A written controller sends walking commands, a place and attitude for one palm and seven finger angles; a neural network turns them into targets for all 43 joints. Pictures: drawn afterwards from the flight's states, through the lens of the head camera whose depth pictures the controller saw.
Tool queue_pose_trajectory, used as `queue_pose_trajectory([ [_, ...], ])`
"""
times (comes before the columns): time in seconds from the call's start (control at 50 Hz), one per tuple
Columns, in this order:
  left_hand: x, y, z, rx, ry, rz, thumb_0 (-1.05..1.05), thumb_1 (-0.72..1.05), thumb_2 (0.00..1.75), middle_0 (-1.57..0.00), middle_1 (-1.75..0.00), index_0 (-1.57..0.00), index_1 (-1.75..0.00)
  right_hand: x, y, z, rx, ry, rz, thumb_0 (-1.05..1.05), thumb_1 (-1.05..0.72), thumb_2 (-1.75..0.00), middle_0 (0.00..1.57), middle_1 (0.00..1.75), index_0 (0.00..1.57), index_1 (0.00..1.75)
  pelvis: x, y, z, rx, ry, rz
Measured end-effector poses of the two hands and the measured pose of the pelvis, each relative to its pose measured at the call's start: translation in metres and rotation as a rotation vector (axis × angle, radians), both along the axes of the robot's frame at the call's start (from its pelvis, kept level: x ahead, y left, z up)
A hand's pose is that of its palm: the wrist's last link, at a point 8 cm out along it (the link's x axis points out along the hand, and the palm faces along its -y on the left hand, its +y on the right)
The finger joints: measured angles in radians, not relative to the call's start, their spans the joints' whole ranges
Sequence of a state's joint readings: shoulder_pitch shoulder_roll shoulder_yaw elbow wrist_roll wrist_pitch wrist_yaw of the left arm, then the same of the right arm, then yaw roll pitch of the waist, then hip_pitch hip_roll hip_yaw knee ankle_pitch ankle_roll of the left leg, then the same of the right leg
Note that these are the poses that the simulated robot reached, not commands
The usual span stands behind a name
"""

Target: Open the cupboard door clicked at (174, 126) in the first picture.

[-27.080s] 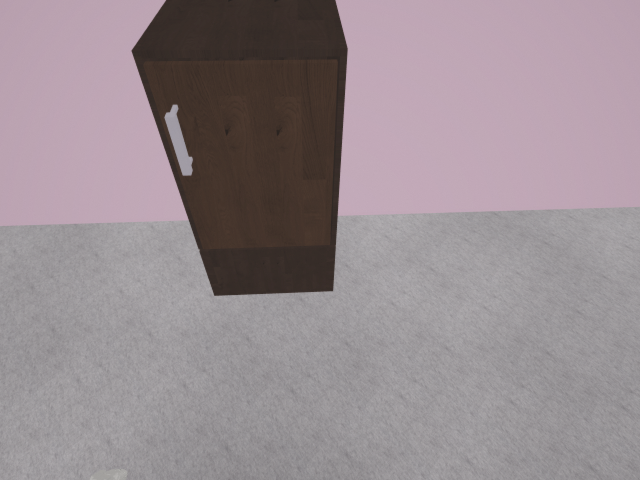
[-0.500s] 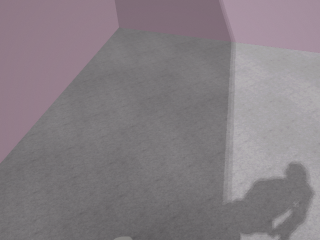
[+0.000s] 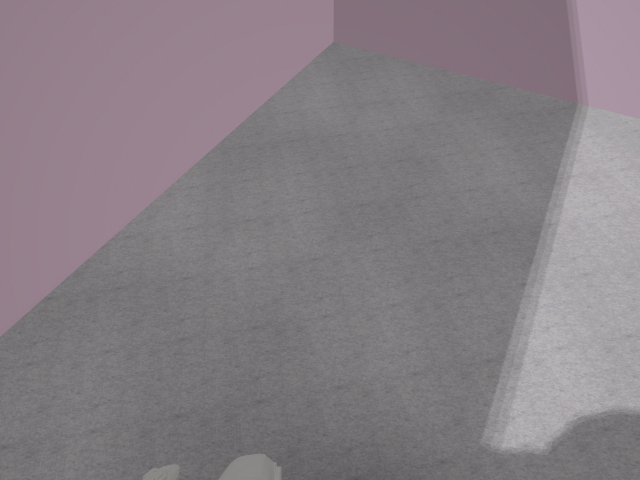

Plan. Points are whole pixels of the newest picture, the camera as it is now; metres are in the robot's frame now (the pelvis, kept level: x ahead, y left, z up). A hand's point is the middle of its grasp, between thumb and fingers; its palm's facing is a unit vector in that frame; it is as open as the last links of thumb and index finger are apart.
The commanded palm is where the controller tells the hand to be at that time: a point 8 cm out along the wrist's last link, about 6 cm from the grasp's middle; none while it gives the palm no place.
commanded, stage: turn to face it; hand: left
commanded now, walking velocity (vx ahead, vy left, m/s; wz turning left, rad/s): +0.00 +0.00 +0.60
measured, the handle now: out of the picture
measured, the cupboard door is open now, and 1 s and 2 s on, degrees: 48 48 48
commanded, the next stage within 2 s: none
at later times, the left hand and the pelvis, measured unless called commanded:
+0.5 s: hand out of the picture +0.08 +0.21 -0.16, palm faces +0.29 -0.91 -0.30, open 7.4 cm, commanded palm none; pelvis +0.04 -0.04 -0.01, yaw +17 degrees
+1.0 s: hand out of the picture +0.04 +0.18 -0.16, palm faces +0.56 -0.78 -0.29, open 7.4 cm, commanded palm none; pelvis +0.07 -0.07 -0.01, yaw +36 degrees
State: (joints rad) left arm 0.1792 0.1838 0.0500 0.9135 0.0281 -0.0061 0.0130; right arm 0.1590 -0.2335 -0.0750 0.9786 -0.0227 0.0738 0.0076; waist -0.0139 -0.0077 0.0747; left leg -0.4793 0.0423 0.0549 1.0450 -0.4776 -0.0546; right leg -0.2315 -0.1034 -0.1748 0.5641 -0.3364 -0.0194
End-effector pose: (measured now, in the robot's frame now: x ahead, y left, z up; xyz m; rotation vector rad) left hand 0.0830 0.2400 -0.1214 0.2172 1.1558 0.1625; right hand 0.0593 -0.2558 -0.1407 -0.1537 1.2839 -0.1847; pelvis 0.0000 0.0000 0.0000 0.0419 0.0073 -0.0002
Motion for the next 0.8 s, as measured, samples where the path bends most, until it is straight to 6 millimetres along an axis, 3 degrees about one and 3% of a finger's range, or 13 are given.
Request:
queue_pose_trajectory([
  [0.12,-0.034,0.001,-0.009,-0.025,0.09,0.09,0.0,0.91,0.9,-0.2,-0.3,-0.2,-0.3,0.076,0.004,0.016,-0.02,-0.092,0.127,0.01,-0.91,-0.9,0.2,0.29,0.2,0.3,0.015,-0.002,0.003,0.011,0.004,0.065],
  [0.22,-0.06,0.019,-0.033,-0.035,0.165,0.165,0.01,0.91,0.9,-0.2,-0.3,-0.2,-0.3,0.126,0.02,0.015,-0.051,-0.197,0.226,0.01,-0.91,-0.9,0.2,0.3,0.2,0.3,0.023,0.006,-0.016,-0.024,-0.002,0.121],
  [0.34,-0.046,0.03,-0.022,-0.006,0.101,0.242,0.01,0.91,0.9,-0.2,-0.3,-0.2,-0.3,0.124,0.023,0.016,-0.062,-0.13,0.309,0.01,-0.91,-0.9,0.2,0.3,0.2,0.3,0.024,-0.004,-0.008,-0.051,-0.009,0.204],
  [0.44,-0.028,0.022,-0.005,0.022,0.008,0.269,0.01,0.91,0.9,-0.2,-0.3,-0.19,-0.3,0.12,0.01,0.008,-0.036,-0.059,0.337,0.01,-0.91,-0.9,0.21,0.3,0.21,0.3,0.03,-0.022,-0.005,-0.067,-0.004,0.267],
  [0.5,-0.026,0.013,-0.004,0.059,-0.033,0.28,0.01,0.9,0.9,-0.2,-0.3,-0.2,-0.3,0.126,-0.002,-0.004,-0.017,-0.041,0.342,0.01,-0.9,-0.9,0.21,0.3,0.21,0.3,0.037,-0.038,-0.014,-0.036,0.015,0.3],
  [0.62,-0.046,-0.012,-0.004,0.028,0.02,0.35,0.01,0.9,0.9,-0.2,-0.3,-0.2,-0.3,0.149,-0.007,0.003,-0.021,-0.025,0.382,0.01,-0.91,-0.9,0.2,0.3,0.2,0.3,0.045,-0.042,-0.006,-0.025,0.0,0.383],
  [0.7,-0.061,-0.022,-0.016,-0.029,0.038,0.403,0.01,0.9,0.9,-0.2,-0.3,-0.2,-0.3,0.169,0.007,0.012,-0.033,-0.05,0.451,0.01,-0.91,-0.9,0.2,0.3,0.2,0.3,0.051,-0.038,-0.005,-0.011,0.006,0.434],
  [0.8,-0.08,-0.02,-0.034,-0.05,0.075,0.488,0.01,0.9,0.9,-0.2,-0.3,-0.2,-0.3,0.19,0.023,0.008,-0.058,-0.091,0.547,0.01,-0.91,-0.9,0.2,0.3,0.2,0.3,0.053,-0.037,-0.017,-0.032,0.008,0.501],
])
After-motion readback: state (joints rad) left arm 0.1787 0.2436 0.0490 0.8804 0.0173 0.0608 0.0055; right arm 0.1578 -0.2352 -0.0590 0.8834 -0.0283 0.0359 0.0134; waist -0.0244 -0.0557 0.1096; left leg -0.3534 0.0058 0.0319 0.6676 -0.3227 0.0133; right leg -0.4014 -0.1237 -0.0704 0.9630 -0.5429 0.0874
